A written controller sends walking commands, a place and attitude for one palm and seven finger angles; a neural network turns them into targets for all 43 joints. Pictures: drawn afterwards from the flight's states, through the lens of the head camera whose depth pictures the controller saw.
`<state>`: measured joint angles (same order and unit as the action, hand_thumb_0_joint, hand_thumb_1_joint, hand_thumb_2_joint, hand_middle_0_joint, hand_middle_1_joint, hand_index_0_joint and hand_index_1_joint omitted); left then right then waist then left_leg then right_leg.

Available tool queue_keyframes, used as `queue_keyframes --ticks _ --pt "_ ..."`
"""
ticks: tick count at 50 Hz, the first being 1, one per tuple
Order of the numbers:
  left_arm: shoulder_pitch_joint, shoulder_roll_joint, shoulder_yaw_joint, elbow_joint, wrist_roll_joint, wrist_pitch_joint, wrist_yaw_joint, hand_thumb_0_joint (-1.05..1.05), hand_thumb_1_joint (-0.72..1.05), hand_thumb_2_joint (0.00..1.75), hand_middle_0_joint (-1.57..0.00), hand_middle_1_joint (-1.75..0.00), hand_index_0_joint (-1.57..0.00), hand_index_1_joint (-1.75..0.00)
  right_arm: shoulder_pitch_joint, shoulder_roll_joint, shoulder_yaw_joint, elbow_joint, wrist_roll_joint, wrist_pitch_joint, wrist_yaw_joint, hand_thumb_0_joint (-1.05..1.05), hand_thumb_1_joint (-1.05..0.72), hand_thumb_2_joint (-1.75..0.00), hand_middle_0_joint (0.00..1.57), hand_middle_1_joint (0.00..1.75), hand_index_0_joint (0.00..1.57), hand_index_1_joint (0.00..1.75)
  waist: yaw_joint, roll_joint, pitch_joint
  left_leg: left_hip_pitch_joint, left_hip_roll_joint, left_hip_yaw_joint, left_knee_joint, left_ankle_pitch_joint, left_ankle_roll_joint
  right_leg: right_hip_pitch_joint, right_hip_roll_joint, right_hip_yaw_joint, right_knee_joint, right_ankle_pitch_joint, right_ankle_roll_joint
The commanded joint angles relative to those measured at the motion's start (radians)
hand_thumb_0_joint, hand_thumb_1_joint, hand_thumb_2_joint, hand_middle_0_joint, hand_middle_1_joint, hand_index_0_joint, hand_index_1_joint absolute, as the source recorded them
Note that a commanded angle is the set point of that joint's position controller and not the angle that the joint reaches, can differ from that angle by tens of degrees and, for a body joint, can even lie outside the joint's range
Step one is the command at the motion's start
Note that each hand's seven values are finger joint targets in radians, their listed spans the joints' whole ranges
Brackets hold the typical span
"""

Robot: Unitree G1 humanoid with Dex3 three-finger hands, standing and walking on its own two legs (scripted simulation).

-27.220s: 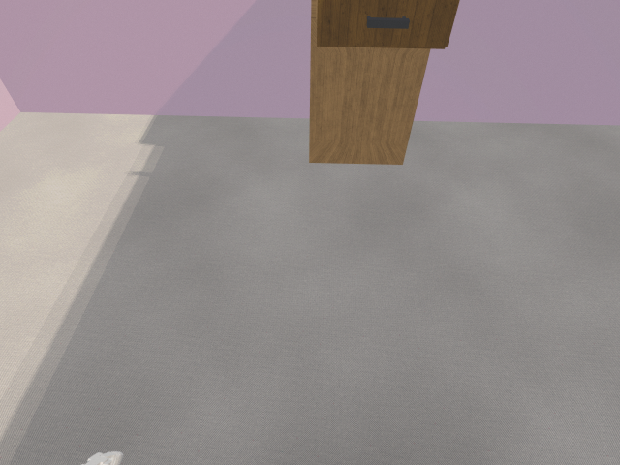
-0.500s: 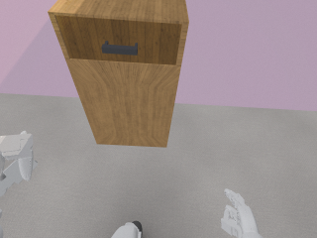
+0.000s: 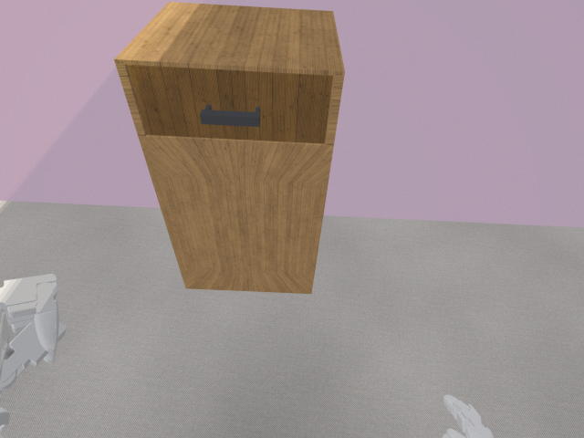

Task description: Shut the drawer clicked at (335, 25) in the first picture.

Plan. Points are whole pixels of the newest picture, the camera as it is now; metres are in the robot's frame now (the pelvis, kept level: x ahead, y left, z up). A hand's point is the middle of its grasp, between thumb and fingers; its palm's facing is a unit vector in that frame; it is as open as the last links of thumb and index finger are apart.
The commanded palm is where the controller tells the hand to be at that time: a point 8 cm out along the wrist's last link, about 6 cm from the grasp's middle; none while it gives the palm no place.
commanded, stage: stop stepping back and stand still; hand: left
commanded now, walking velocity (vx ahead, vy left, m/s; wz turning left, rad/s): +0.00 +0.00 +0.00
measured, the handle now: (231, 113) +0.79 +0.19 +0.05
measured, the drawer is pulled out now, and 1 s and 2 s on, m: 0.00 0.00 0.00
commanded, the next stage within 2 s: let the arm hang, fingers relaxed in 0.08 s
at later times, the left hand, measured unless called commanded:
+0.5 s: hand out of the picture +0.03 +0.18 -0.18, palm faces +0.08 -0.98 -0.20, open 3.2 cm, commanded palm none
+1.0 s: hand out of the picture -0.05 +0.13 -0.17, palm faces +0.09 -0.98 -0.17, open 7.1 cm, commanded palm none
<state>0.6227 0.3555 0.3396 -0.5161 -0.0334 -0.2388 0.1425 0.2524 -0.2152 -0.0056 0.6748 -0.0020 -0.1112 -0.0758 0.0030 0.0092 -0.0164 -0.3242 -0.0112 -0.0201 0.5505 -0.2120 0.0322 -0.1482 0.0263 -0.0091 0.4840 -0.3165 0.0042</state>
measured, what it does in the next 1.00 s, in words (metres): stands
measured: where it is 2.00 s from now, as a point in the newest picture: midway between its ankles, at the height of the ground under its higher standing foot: outside the picture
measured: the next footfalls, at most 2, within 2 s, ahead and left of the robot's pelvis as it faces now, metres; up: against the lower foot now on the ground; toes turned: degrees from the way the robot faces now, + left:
none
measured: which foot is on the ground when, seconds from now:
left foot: down 0.00-1.00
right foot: down 0.00-1.00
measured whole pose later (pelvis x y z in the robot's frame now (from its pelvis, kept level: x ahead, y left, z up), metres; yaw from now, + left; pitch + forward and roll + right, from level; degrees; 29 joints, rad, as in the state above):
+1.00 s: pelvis +0.00 -0.02 +0.00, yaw +2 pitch -2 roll +0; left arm 0.36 0.10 0.00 1.16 0.01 0.01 0.04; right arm 0.31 -0.09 -0.01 1.14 -0.02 0.02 -0.04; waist -0.01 0.03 0.03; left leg -0.28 -0.02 -0.06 0.49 -0.17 0.00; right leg -0.12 0.02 -0.05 0.47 -0.32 -0.03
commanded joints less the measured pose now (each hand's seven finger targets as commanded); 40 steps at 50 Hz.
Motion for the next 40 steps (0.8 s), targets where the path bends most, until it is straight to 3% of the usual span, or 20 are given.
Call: queue_keyframes --ticks 1,3,5,8,9,10,12,14,16,20,22,26,28,29,31,35,40 --pt "-0.092 0.173 0.111 -0.254 -0.001 -0.068 0.012 0.0 0.9 0.9 -1.4 -1.6 -1.4 -1.6 -0.136 -0.11 -0.019 -0.195 -0.001 -0.085 -0.015 0.0 -0.9 -0.9 0.2 0.3 0.2 0.3 -0.001 0.172 -0.028 0.113 0.16 -0.218 -0.294 0.025 0.033 -0.069 -0.013 0.011 0.006 0.041 0.009" --pt "-0.073 0.167 0.114 -0.254 0.002 -0.064 0.016 0.0 0.9 0.9 -1.4 -1.6 -1.4 -1.6 -0.135 -0.104 -0.015 -0.2 -0.005 -0.09 -0.014 0.0 -0.9 -0.9 0.2 0.3 0.2 0.3 0.004 0.138 -0.028 0.053 0.17 -0.226 -0.326 -0.094 0.05 -0.016 -0.017 0.02 -0.007 0.027 0.008" --pt "-0.033 0.161 0.115 -0.242 0.002 -0.058 0.014 0.0 0.9 0.9 -1.4 -1.6 -1.4 -1.6 -0.141 -0.1 -0.012 -0.207 -0.004 -0.092 -0.009 0.0 -0.9 -0.9 0.2 0.3 0.2 0.3 0.004 0.084 -0.02 0.028 0.136 -0.172 -0.309 -0.138 0.034 0.007 -0.028 0.026 -0.079 0.043 0.003" --pt "0.004 0.157 0.123 -0.217 -0.005 -0.054 0.012 0.0 0.9 0.9 -1.4 -1.6 -1.4 -1.6 -0.138 -0.1 -0.02 -0.209 -0.006 -0.077 0.001 0.0 -0.9 -0.9 0.2 0.3 0.2 0.3 -0.007 0.009 -0.023 0.063 0.064 -0.075 -0.188 -0.064 0.0 -0.037 -0.064 0.079 -0.192 0.044 -0.024" --pt "-0.145 0.04 -0.263 0.642 0.074 0.09 -0.117 0.0 0.9 0.9 -1.4 -1.6 -1.4 -1.6 -0.178 -0.232 -0.076 0.072 0.013 -0.121 0.081 0.0 -0.9 -0.9 0.2 0.3 0.2 0.3 -0.041 -0.014 -0.035 0.085 0.094 -0.076 0.058 0.252 -0.007 -0.19 -0.149 0.05 -0.052 0.269 -0.045" --pt "-0.175 0.061 -0.207 0.643 0.076 0.184 -0.134 0.0 0.9 0.9 -1.36 -1.56 -1.36 -1.56 -0.084 -0.226 -0.087 0.06 0.022 -0.028 0.086 0.0 -0.9 -0.9 0.2 0.3 0.2 0.3 -0.031 -0.039 -0.094 0.133 0.098 -0.086 0.063 0.279 -0.013 -0.182 -0.174 0.105 -0.039 0.344 -0.055" --pt "-0.227 0.027 -0.23 0.706 0.073 0.217 -0.137 0.0 0.9 0.9 -1.28 -1.47 -1.28 -1.47 -0.062 -0.187 -0.064 0.04 0.009 0.027 0.079 0.0 -0.9 -0.9 0.2 0.3 0.2 0.3 -0.025 -0.145 -0.083 0.091 0.086 -0.102 0.078 0.238 0.012 -0.195 -0.139 0.068 0.005 0.196 -0.065" --pt "-0.281 0.024 -0.245 0.813 0.075 0.232 -0.138 0.0 0.9 0.9 -1.2 -1.38 -1.2 -1.38 -0.079 -0.176 -0.053 0.041 -0.009 0.053 0.076 0.0 -0.9 -0.9 0.2 0.3 0.2 0.3 -0.021 -0.187 -0.048 0.05 0.08 -0.124 0.066 0.23 0.027 -0.189 -0.127 0.065 0.013 0.13 -0.07" --pt "-0.325 0.023 -0.256 0.94 0.07 0.244 -0.136 0.0 0.9 0.9 -1.12 -1.3 -1.12 -1.3 -0.1 -0.177 -0.047 0.065 -0.021 0.071 0.071 0.0 -0.9 -0.9 0.2 0.3 0.2 0.3 -0.016 -0.134 -0.009 0.017 0.079 -0.149 0.015 0.206 0.036 -0.167 -0.117 0.065 0.009 0.08 -0.071" --pt "-0.325 0.001 -0.28 1.211 0.058 0.261 -0.127 0.0 0.9 0.9 -0.96 -1.12 -0.96 -1.12 -0.102 -0.137 -0.026 0.141 -0.027 0.102 0.061 0.0 -0.9 -0.9 0.2 0.3 0.2 0.3 0.009 0.057 0.039 -0.03 0.087 -0.198 -0.132 0.079 0.036 -0.075 -0.085 0.057 -0.031 -0.02 -0.049" --pt "-0.308 -0.005 -0.288 1.32 0.053 0.257 -0.128 0.0 0.9 0.9 -0.88 -1.04 -0.88 -1.04 -0.085 -0.123 -0.023 0.186 -0.024 0.11 0.055 0.0 -0.9 -0.9 0.2 0.3 0.2 0.3 0.01 0.124 0.05 -0.018 0.072 -0.184 -0.159 -0.014 0.025 -0.069 -0.09 0.073 -0.072 -0.047 -0.061" --pt "-0.255 -0.046 -0.286 1.468 0.05 0.249 -0.126 0.0 0.9 0.9 -0.72 -0.86 -0.72 -0.86 -0.011 -0.086 -0.026 0.263 -0.022 0.118 0.042 0.0 -0.9 -0.9 0.2 0.3 0.2 0.3 0.004 0.188 0.015 0.043 0.073 -0.178 -0.171 -0.057 0.022 -0.05 -0.096 0.067 -0.118 -0.043 -0.076" --pt "-0.237 -0.053 -0.297 1.52 0.045 0.246 -0.127 0.0 0.9 0.9 -0.64 -0.78 -0.64 -0.78 0.022 -0.079 -0.027 0.298 -0.018 0.121 0.038 0.0 -0.9 -0.9 0.2 0.3 0.2 0.3 0.0 0.153 0.015 0.069 0.075 -0.178 -0.177 -0.063 0.021 -0.059 -0.096 0.066 -0.133 -0.042 -0.08" --pt "-0.235 -0.053 -0.3 1.539 0.046 0.245 -0.125 0.0 0.9 0.9 -0.6 -0.73 -0.6 -0.73 0.043 -0.085 -0.03 0.308 -0.015 0.123 0.037 0.0 -0.9 -0.9 0.2 0.3 0.2 0.3 -0.003 0.085 0.027 0.08 0.083 -0.179 -0.174 -0.047 0.023 -0.067 -0.091 0.057 -0.14 -0.038 -0.078" --pt "-0.224 -0.066 -0.31 1.577 0.043 0.244 -0.123 0.0 0.9 0.9 -0.52 -0.65 -0.52 -0.65 0.073 -0.075 -0.03 0.341 -0.011 0.124 0.035 0.0 -0.9 -0.9 0.2 0.3 0.2 0.3 -0.007 0.043 0.058 0.083 0.083 -0.168 -0.174 -0.032 0.023 -0.08 -0.098 0.053 -0.157 -0.037 -0.075" --pt "-0.195 -0.084 -0.318 1.632 0.04 0.242 -0.116 0.0 0.9 0.9 -0.36 -0.47 -0.36 -0.47 0.11 -0.047 -0.028 0.385 -0.008 0.128 0.034 0.0 -0.9 -0.9 0.2 0.3 0.2 0.3 -0.012 -0.01 0.101 0.099 0.075 -0.143 -0.16 -0.01 0.02 -0.116 -0.109 0.051 -0.18 -0.069 -0.079" --pt "-0.164 -0.116 -0.322 1.666 0.039 0.243 -0.108 0.0 0.9 0.9 -0.2 -0.3 -0.2 -0.3 0.135 -0.009 -0.023 0.422 -0.009 0.131 0.032 0.0 -0.9 -0.9 0.2 0.3 0.2 0.3 -0.013 -0.021 0.134 0.102 0.07 -0.125 -0.154 -0.002 0.017 -0.143 -0.109 0.051 -0.181 -0.091 -0.078"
